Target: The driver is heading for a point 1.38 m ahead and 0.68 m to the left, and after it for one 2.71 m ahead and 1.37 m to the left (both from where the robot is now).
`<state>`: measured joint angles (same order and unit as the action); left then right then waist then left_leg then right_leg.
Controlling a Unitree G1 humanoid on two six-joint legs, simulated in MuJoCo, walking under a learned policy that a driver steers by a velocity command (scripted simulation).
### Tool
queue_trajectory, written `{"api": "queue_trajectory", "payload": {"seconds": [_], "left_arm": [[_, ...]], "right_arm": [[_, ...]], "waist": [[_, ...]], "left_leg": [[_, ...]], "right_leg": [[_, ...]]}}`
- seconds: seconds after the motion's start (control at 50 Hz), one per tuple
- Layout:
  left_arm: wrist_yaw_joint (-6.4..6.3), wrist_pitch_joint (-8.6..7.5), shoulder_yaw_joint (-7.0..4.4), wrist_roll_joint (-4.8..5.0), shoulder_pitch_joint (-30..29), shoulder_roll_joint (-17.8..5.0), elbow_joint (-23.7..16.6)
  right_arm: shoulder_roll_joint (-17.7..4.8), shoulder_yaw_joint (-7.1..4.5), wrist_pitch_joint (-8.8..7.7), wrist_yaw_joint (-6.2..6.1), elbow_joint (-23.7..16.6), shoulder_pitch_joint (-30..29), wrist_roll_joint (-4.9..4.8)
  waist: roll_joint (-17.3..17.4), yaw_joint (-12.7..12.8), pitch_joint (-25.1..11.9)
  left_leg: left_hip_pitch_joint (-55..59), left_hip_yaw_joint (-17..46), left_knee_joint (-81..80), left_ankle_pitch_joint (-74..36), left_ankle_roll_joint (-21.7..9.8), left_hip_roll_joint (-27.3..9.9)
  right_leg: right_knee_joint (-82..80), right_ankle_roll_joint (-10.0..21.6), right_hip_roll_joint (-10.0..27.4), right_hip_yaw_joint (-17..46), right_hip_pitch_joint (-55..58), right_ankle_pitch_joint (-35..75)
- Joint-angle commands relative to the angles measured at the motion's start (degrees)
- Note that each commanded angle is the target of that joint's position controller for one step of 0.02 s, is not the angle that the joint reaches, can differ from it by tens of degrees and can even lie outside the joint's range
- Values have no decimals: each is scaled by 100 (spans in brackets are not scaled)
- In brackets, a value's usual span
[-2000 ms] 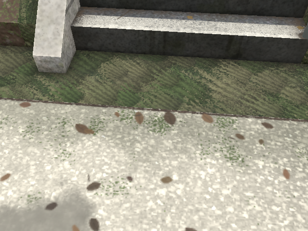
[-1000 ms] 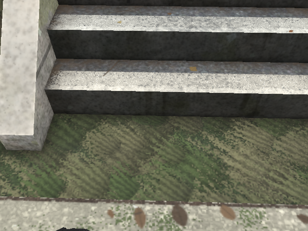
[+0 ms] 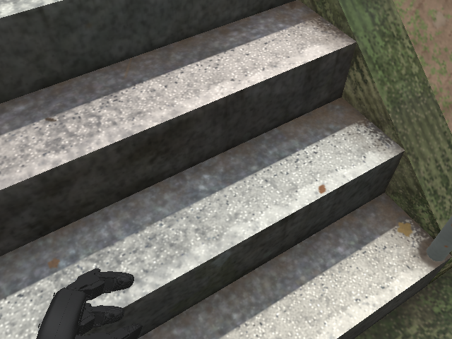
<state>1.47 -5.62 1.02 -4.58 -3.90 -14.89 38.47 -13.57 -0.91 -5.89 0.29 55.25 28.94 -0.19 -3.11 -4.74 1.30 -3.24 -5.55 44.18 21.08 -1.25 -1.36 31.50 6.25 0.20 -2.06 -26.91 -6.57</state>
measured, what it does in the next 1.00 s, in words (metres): climbs, turning left: left foot 0.19 m higher, then right foot 0.19 m higher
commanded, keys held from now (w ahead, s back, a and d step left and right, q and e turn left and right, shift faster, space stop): w+q+shift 0.12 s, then q+shift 0.38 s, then w+q+shift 0.42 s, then w+shift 0.08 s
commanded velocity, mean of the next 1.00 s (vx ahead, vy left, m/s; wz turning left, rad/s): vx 0.65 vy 0.00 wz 0.81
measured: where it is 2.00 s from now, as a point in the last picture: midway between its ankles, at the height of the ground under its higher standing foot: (14, 120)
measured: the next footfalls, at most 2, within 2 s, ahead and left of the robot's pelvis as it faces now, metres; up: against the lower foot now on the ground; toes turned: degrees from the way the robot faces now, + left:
left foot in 0.36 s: +0.35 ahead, +0.12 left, +0.19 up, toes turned +14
right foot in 0.88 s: +0.57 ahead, -0.01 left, +0.38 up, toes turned +33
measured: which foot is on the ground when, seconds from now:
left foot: up 0.00-0.34, down 0.36-0.92, up 0.94-1.00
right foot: down 0.00-0.36, up 0.38-0.86, down 0.88-1.00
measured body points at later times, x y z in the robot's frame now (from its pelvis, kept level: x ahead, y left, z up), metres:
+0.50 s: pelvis +0.27 +0.05 +0.16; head +0.29 +0.06 +0.61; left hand +0.38 +0.35 +0.08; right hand +0.40 -0.15 +0.02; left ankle +0.31 +0.12 -0.53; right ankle +0.33 -0.13 -0.29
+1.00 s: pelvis +0.48 +0.06 +0.27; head +0.47 +0.08 +0.72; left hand +0.46 +0.36 +0.19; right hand +0.75 -0.06 +0.17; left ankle +0.34 +0.09 -0.32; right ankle +0.55 -0.03 -0.35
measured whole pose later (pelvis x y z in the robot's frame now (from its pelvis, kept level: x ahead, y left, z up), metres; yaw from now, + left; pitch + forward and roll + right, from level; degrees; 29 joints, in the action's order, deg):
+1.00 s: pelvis +0.48 +0.06 +0.27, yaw +46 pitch +5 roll -6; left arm -4.0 -3.2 -0.5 -1.7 5.3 -8.1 36.4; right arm -15.2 -6.3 -5.4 -0.5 46.5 17.0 1.8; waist 3.6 1.7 -4.6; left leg -35.7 12.9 85.1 7.7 -6.9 7.2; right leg 70.9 1.1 0.7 -11.1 -35.4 -53.0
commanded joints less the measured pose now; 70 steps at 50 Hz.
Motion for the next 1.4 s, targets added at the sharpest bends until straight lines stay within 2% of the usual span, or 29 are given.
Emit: {"api": "queue_trajectory", "payload": {"seconds": [0.02, 0.1, 0.16, 0.22, 0.28, 0.32, 0.36, 0.38, 0.4, 0.42, 0.44, 0.46, 0.48, 0.5, 0.62, 0.66, 0.68, 0.82, 0.9, 0.92, 0.94, 0.96, 0.98, 1.04, 1.18, 1.28, 1.32, 1.34, 1.4], "left_arm": [[-157, 120, -681, -23, 3218, -1873, 670], [-43, -16, -249, 220, 1988, -345, 887], [-62, -170, -230, 203, 2506, -263, 1488], [-93, -122, -98, 282, 2238, -208, 1658], [-372, -82, -103, 655, 1421, -718, 1128], [-410, -144, -511, 737, 1070, -1968, 737], [-27, -3, -632, 793, 1234, -1444, 287], [124, 49, -465, 364, 1442, -856, -35], [591, 401, -380, -135, 3578, -672, 841], [508, 425, -628, 400, 2750, -1100, 368], [278, 360, -535, 512, 2199, -861, -23], [86, 241, -244, 166, 1504, -273, -421], [-115, 244, -25, 70, 1286, 84, -581], [-246, 191, 7, 266, 1267, 74, -662], [163, 293, 309, 333, 933, 346, -520], [107, 338, 225, 355, 56, 106, -776], [-298, 456, 400, -164, -1246, 1115, -1178], [-289, 533, 297, 151, -1026, 766, -1472], [-407, 244, -353, 482, 2137, -212, -711], [-551, 207, -655, 168, 3181, -1154, -604], [-693, 252, -737, 382, 2672, -1139, -430], [-617, 204, -519, 364, 1550, -446, -437], [-616, 155, -351, 234, 185, 119, -409], [-486, -25, -209, -24, 351, 927, 565], [-334, -433, -677, 40, 1710, -595, 998], [-220, -231, -813, 316, 431, -1070, 224], [-206, -13, -603, 381, 636, 161, -24], [-242, -139, -394, 668, 930, 863, -497], [-253, 46, -210, 478, 345, 928, -991]], "right_arm": [[-405, -72, -21, -121, -1007, -322, -264], [94, -11, 325, 7, -1312, -1239, 191], [810, 186, 668, -300, -2169, -2421, 142], [766, 337, 655, -390, -2884, -3313, 100], [292, 258, 772, -237, -2488, -2309, 138], [-10, 95, 811, -344, -1830, -442, -12], [-545, -133, 704, -264, -1857, -702, 159], [-1270, -471, 789, -288, -1946, -1508, 118], [-1216, -390, 1089, -37, -1562, 677, 553], [-1073, -341, 995, 265, -1140, 323, 619], [-1142, -393, 771, 424, -821, -438, 423], [-506, -152, 559, 463, -474, -645, 276], [58, 78, 580, 562, -17, -438, 607], [287, 163, 483, 626, -63, -727, 651], [-478, 106, 53, 509, -28, -84, 728], [-633, 111, -74, 512, -121, 60, 658], [-477, -141, 36, 99, -79, -187, -117], [-552, -536, 191, -491, -84, 441, -7], [-771, -573, -235, -146, -871, -1103, -48], [-269, -550, -296, 75, -1637, -2165, -491], [-21, -486, -355, 55, -1961, -2903, 88], [410, -370, -424, 29, -1964, -2203, 391], [474, -325, -178, -44, -1913, -1649, 364], [57, -334, 467, -22, -2111, -1433, 383], [-295, -163, 527, 49, -2992, -3561, 287], [-697, -457, 21, 167, -1771, -161, 210], [-297, -475, -33, 146, -1193, -642, 304], [-600, -423, -74, 211, -1195, -904, 699], [-258, -333, -33, 13, -832, -274, 825]], "waist": [[-1012, 1167, -2384], [-1, 215, -176], [-520, 108, 218], [468, -308, 751], [391, -687, -386], [-563, -1349, -2429], [36, -798, -2628], [1673, -122, -2618], [2273, -559, -3690], [325, -484, -2099], [211, 70, -1472], [527, 422, -922], [238, 768, -807], [102, 1066, -532], [818, 725, 10], [896, 419, -280], [209, -89, 468], [1664, -98, -649], [1180, 2027, -1789], [-1565, 2529, -2237], [-2837, 2230, -1611], [-1464, 1184, -880], [-489, 96, -621], [468, -728, -193], [200, 38, 419], [966, -1438, -1970], [836, -467, -514], [927, 332, -646], [397, 154, -1372]], "left_leg": [[-4435, 1167, 5705, 187, -476, 463], [-5293, 778, 7202, -270, -376, -84], [-7195, 780, 10212, 872, -605, 110], [-7002, 500, 8031, 713, -697, 83], [-2882, -720, 4710, 367, -474, 548], [-1427, -382, 3982, 142, -553, 846], [-431, 967, 477, -361, -1110, 1133], [777, 4017, -1295, -1590, -2005, 163], [2165, 5352, -1244, -6063, -2574, -781], [987, 5175, -1474, -5781, -1674, -1092], [-87, 4602, -1508, -4699, -1498, -894], [-643, 3542, -1267, -3518, -1502, -401], [-1135, 2790, -1281, -3747, -1374, -163], [-1890, 2400, -1675, -3261, -841, -42], [-2980, 3361, -1880, 1418, -906, 241], [-3348, 3643, -2006, 1454, -1015, 185], [-3229, 4354, -3378, 2088, -1000, 221], [614, 4046, -3806, -286, -1687, -837], [-2303, 3059, -798, -7894, -1530, -275], [-4384, 2402, 1749, -5768, -977, 710], [-5316, 2087, 4012, -1379, -724, 848], [-5722, 2323, 5531, -1509, -631, 602], [-6012, 1840, 7185, -1157, -507, 566], [-5807, 1634, 7840, -503, -489, 285], [-5711, 521, 4333, -14, -345, 171], [597, -424, -1832, -3287, -371, 311], [1358, 339, -3304, -3697, -762, -434], [2501, 1022, -598, -8544, -579, -1205], [2390, 1758, -1990, -2285, -856, -2185]], "right_leg": [[-692, 367, 2722, 2907, 4963, 2412], [-1600, 212, 1847, 1245, 1719, -300], [-2172, 346, 2287, 952, 1513, -310], [-2682, -248, 1594, -510, 674, 346], [-2511, 62, 812, -1840, -209, 6561], [-139, 405, 1500, -1500, 1684, 11382], [3724, 20, 971, -847, 1399, 7614], [6821, -614, -504, -106, -1423, 53], [8885, 63, -745, 2747, -3087, 222], [9482, -135, -928, 2552, -4201, 382], [9307, -77, -692, 2182, -4504, 242], [9478, 172, -584, 1701, -5048, -304], [9370, 355, -341, 1398, -5153, -25], [8824, 347, -53, 986, -4776, -164], [10450, -48, -101, 564, -5602, -40], [9246, -480, 5, 184, -5103, -155], [8914, -726, -52, -286, -5155, -499], [6229, -170, 202, 432, -4334, -3092], [3225, -32, -225, 508, 2196, -4277], [504, 210, 1420, 4485, 3358, -6802], [-1811, -17, 1856, 6845, 2572, -7034], [-1093, 399, 2104, 6478, 2122, -4597], [215, 570, 2211, 4442, 1410, -3118], [256, -124, 1835, 1452, 639, -1280], [-1888, 160, 1269, 281, 1273, -80], [2851, 11, 186, -385, 1338, 4754], [7231, 307, -523, 173, -1665, -1221], [8466, 205, -676, 859, -3551, -1951], [10525, 48, -278, 715, -5345, -2032]]}}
